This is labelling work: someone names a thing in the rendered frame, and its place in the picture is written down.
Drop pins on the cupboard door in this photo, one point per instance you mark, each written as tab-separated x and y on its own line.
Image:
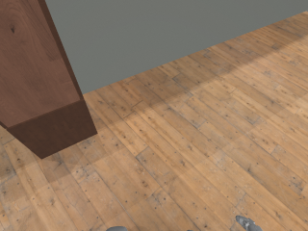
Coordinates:
33	77

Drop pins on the robot right hand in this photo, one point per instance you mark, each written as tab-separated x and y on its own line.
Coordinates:
247	223

